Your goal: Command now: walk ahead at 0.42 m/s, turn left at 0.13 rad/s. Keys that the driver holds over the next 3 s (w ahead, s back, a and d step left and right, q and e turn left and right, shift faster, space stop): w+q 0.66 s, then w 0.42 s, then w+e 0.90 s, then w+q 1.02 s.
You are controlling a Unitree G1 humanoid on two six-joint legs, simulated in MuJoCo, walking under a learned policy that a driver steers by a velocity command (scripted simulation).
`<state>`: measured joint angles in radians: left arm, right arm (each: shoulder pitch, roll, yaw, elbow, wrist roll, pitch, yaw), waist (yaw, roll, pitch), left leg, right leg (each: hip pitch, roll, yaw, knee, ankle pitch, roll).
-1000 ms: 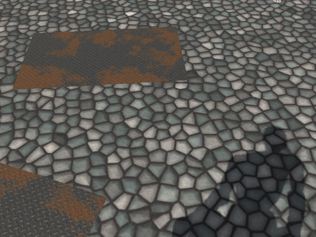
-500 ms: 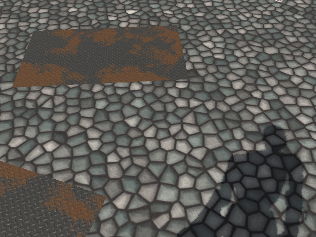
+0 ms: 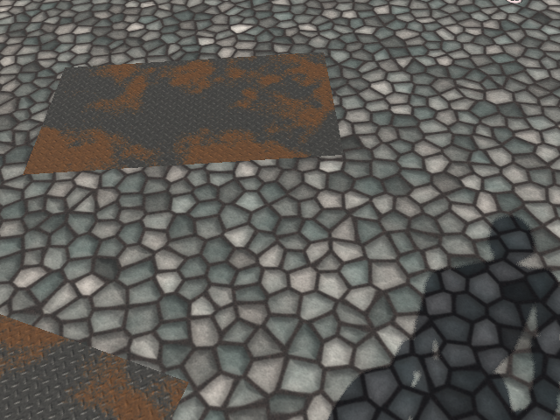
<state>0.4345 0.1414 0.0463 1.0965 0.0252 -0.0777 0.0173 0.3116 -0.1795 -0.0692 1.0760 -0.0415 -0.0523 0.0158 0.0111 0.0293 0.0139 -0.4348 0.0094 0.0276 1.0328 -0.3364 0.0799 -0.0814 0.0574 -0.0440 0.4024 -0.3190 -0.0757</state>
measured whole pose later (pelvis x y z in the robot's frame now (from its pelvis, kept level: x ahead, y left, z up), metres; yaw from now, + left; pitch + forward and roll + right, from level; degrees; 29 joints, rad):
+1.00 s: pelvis +0.58 +0.08 +0.00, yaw +25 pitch +1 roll -1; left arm 0.23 0.23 0.05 0.88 0.03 -0.08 -0.01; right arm 0.32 -0.25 -0.06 0.92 -0.03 -0.06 0.01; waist -0.02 0.03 0.04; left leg -0.40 -0.04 -0.06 1.16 -0.32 0.08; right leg -0.26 0.06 -0.06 0.41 -0.17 -0.07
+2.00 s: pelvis +1.05 +0.23 -0.01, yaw -3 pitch +0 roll +0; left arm 0.17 0.26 0.07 0.80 0.02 -0.01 -0.02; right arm 0.30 -0.24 -0.05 0.85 -0.02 -0.06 0.00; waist -0.03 0.01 0.07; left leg -0.35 0.09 0.05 1.23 -0.37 -0.01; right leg -0.35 0.10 -0.07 0.54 -0.21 -0.13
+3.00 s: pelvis +1.61 +0.28 -0.02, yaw +24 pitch +2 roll +0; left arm 0.04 0.27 0.00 0.67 0.04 -0.07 0.00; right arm 0.45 -0.31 -0.08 0.85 0.00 -0.04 0.00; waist -0.09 0.00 0.03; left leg -0.06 -0.15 -0.23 0.66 -0.49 0.09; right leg -0.47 0.01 0.01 0.54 -0.10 -0.02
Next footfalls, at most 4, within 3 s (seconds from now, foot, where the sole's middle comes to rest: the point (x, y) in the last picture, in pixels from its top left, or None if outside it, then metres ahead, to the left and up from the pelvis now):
0.30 left None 0.31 0.08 -0.78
0.84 right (292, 359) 0.67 0.04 -0.78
1.34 left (186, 306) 0.83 0.33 -0.78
1.88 right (246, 222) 1.13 0.18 -0.78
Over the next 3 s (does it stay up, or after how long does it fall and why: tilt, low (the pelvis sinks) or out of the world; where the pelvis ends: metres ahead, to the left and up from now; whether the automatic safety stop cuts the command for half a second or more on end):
stays up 1.61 0.28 -0.02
